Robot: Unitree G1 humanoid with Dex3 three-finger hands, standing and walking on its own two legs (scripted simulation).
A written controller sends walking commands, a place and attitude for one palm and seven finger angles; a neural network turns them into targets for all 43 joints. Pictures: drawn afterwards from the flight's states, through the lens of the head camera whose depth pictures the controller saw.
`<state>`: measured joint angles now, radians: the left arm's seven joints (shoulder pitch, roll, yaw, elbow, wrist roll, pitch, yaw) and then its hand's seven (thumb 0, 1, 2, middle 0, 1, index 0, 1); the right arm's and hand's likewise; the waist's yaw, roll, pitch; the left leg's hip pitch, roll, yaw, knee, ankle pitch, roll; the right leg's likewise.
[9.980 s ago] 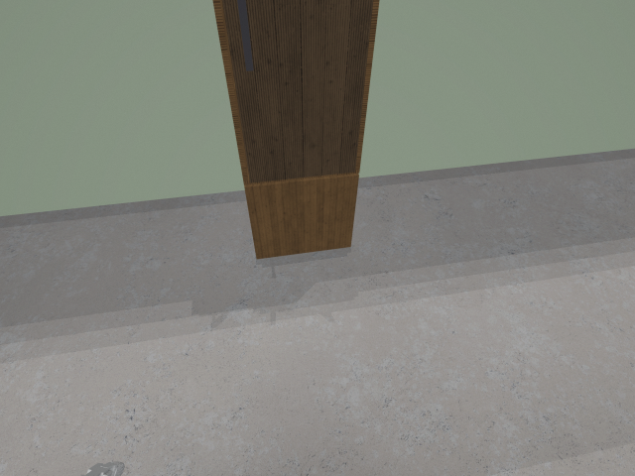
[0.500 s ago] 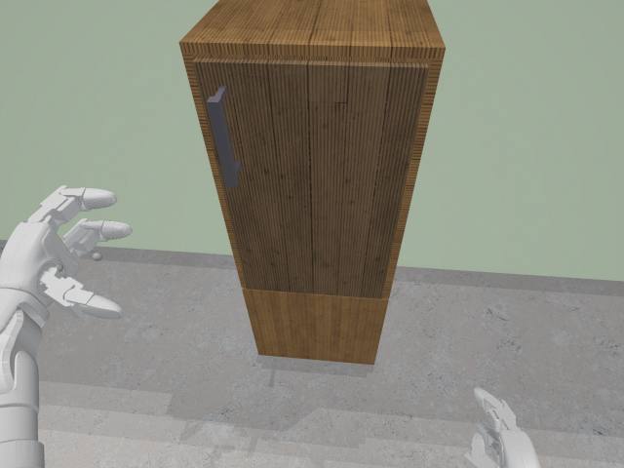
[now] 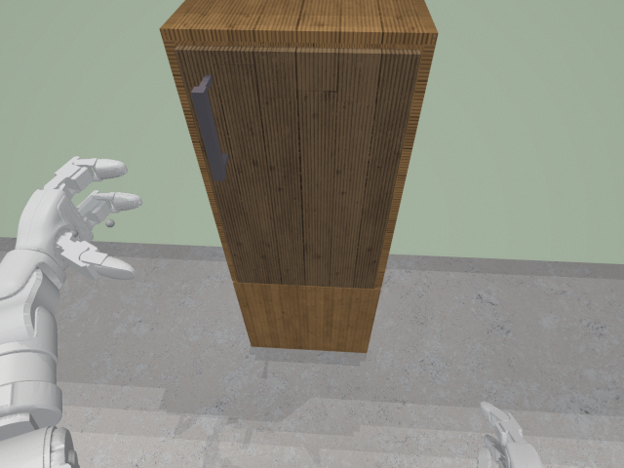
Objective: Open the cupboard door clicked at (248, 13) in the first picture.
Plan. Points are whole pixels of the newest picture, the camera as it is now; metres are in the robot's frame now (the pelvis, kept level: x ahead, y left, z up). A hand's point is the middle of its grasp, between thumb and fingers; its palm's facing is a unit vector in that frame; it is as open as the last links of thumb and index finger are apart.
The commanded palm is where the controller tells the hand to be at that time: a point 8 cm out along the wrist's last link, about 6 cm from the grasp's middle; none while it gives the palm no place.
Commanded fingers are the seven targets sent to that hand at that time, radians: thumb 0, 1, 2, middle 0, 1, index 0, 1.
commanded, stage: move the hooked fingers beside the handle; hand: left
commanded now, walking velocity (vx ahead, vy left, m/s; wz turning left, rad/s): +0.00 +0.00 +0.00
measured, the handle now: (213, 130) +0.58 +0.20 +0.14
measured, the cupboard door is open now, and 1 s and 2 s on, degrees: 0 0 0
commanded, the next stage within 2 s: slide the fingers in behind the handle in 1.96 s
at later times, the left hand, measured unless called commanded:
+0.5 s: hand (141, 182) +0.44 +0.27 +0.14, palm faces +0.01 -1.00 +0.00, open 14.0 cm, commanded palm +0.42 +0.32 +0.14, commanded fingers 0.00 -0.50 0.30 -0.30 -1.20 -0.30 -1.20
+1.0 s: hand (156, 156) +0.49 +0.27 +0.15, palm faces +0.00 -1.00 +0.00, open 14.0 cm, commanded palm +0.48 +0.32 +0.14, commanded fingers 0.00 -0.50 0.30 -0.30 -1.20 -0.30 -1.20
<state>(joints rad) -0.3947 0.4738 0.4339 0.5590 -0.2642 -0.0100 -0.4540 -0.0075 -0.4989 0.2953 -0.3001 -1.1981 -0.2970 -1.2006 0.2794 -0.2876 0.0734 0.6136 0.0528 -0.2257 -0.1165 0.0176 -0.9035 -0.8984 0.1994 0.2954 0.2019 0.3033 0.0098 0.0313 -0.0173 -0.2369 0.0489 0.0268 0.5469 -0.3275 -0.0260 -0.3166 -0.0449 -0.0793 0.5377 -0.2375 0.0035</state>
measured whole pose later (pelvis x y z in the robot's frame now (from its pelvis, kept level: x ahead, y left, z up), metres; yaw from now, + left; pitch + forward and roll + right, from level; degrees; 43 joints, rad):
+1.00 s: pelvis +0.00 +0.02 -0.01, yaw -1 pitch +12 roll -1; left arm -0.97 0.69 0.47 1.22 -0.11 -0.19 -0.45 -0.01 -0.50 0.30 -0.30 -1.20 -0.30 -1.20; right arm 0.39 -0.30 0.06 0.63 0.02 -0.03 -0.07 0.01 -0.91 -0.90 0.20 0.30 0.20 0.30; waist -0.13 0.00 -0.05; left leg -0.53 0.06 0.03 0.70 -0.38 -0.01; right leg -0.58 -0.04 -0.06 0.62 -0.25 0.02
